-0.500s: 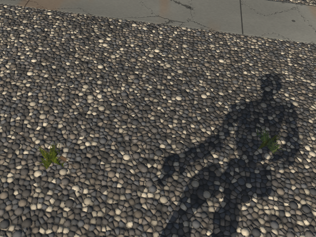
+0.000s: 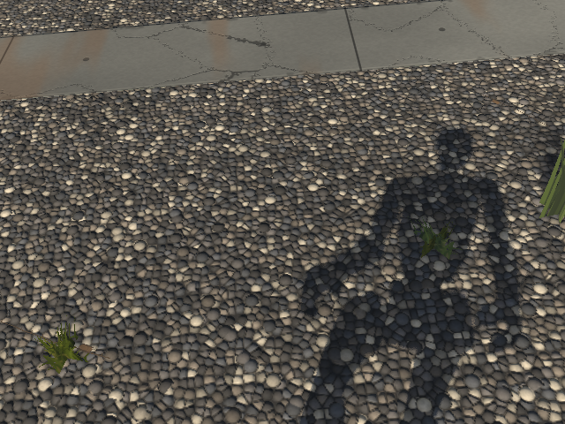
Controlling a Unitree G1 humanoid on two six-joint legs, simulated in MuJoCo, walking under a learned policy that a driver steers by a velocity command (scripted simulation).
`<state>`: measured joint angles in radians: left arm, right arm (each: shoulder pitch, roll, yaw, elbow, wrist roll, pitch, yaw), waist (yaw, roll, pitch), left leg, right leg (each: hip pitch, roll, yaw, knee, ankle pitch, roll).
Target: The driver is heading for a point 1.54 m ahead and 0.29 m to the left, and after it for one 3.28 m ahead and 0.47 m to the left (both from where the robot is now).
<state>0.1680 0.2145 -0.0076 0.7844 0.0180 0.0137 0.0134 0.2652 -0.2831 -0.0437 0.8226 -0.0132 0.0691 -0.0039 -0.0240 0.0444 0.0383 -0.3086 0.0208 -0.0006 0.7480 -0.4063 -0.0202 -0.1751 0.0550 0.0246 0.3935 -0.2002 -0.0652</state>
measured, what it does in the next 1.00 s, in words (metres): steps on the spot: left foot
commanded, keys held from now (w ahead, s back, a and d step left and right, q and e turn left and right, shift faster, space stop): no key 1.00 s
